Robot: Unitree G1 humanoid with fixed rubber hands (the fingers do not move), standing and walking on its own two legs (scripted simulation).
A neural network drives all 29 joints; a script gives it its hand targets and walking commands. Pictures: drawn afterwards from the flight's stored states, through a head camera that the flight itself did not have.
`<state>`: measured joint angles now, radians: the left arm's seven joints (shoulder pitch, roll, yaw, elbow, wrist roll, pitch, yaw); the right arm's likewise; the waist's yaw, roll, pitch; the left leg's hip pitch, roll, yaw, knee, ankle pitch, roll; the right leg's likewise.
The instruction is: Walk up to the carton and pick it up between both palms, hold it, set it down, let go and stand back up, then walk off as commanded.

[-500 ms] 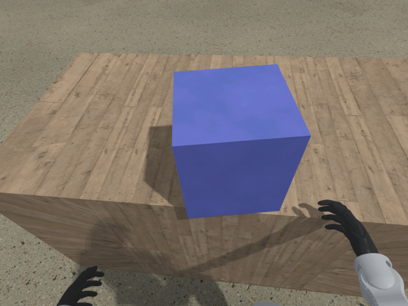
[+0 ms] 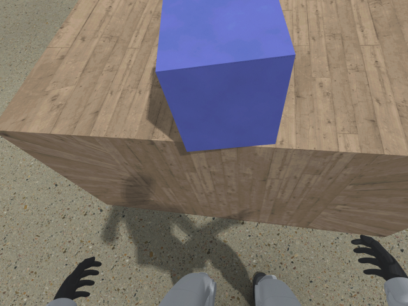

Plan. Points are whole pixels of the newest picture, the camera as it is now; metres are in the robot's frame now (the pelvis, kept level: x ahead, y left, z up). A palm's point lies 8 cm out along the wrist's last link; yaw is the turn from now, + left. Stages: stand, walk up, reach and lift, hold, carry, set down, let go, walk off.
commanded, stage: walk off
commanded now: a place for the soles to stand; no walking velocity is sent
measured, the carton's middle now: (224, 78) +0.55 +0.01 +0.07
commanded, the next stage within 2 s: none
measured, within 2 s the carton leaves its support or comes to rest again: neither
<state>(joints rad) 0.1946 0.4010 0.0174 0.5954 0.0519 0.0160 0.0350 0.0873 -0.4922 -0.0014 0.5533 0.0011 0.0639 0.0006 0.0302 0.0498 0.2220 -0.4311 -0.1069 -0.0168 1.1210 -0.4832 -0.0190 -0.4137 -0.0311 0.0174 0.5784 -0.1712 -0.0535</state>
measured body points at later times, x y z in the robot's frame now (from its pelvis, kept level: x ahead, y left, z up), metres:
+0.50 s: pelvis -0.15 +0.00 -0.02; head -0.06 +0.01 +0.41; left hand -0.02 +0.32 -0.13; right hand -0.01 -0.32 -0.12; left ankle -0.08 +0.15 -0.73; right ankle -0.17 -0.13 -0.68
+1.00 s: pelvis -0.26 -0.08 +0.00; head -0.20 -0.15 +0.44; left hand -0.13 +0.25 -0.03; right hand -0.15 -0.40 -0.15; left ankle -0.30 +0.10 -0.63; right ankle -0.15 -0.12 -0.73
